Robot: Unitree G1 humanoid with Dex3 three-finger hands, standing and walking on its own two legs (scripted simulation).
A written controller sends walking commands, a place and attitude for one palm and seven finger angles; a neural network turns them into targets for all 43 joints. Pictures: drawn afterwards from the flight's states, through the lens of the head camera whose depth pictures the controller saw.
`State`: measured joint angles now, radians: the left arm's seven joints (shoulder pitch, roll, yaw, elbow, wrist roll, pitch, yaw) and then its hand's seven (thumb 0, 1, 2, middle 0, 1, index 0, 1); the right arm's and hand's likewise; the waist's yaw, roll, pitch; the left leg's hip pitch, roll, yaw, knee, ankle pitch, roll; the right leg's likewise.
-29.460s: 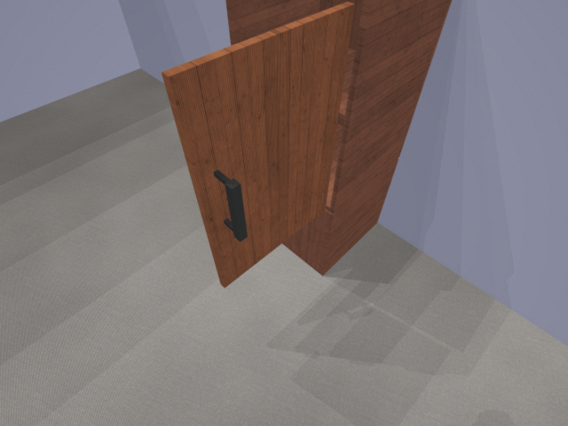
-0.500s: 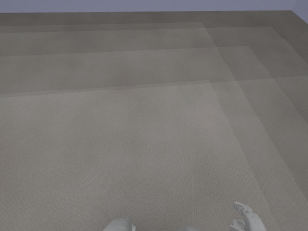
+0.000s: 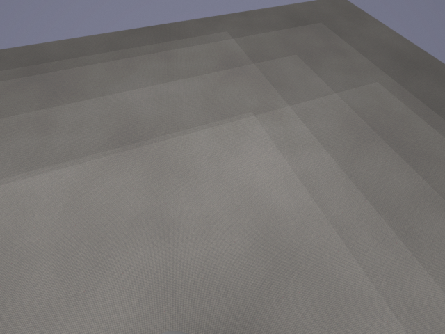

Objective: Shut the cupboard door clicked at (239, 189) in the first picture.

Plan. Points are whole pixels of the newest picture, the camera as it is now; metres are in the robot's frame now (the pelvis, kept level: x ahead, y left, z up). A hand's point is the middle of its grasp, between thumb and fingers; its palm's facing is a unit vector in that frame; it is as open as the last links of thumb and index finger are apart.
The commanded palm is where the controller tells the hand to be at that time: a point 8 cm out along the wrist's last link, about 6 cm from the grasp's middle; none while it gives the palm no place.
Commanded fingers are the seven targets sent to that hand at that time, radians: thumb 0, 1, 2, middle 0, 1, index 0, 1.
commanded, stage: turn to face it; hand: left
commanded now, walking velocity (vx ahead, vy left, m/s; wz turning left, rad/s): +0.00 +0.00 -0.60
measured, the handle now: out of the picture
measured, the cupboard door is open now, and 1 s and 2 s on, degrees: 59 59 59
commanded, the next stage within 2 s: none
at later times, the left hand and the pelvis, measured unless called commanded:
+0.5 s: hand (166, 300) +0.19 +0.13 -0.14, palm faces -0.31 -0.90 -0.30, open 7.4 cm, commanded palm none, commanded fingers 0.00 0.90 0.90 -0.20 -0.30 -0.20 -0.30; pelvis +0.00 -0.03 +0.00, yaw -18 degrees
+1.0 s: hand (180, 287) +0.22 +0.11 -0.16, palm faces -0.55 -0.81 -0.23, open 7.4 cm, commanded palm none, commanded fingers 0.00 0.90 0.90 -0.20 -0.30 -0.20 -0.30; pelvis +0.02 -0.02 +0.00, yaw -36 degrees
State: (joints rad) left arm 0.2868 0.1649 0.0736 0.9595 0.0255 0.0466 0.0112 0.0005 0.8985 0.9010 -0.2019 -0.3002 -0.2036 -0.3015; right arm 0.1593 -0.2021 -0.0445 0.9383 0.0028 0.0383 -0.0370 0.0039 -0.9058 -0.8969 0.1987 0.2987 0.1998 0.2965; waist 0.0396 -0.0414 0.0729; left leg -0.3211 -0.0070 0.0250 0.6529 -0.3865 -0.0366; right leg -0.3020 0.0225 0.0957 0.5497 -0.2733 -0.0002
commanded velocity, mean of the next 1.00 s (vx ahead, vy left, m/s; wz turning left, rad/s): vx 0.00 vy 0.00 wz -0.60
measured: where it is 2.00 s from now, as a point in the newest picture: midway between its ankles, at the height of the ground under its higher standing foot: outside the picture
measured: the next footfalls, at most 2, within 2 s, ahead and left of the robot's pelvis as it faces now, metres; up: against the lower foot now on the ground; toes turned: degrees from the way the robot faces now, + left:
left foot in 0.02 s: +0.04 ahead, +0.12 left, +0.00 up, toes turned +0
right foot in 0.34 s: +0.01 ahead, -0.14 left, +0.00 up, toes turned -18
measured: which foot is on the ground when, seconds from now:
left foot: up 0.00-0.00, down 0.02-0.34, up 0.36-0.70, down 0.72-1.00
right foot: down 0.00-0.02, up 0.04-0.32, down 0.34-0.72, up 0.74-1.00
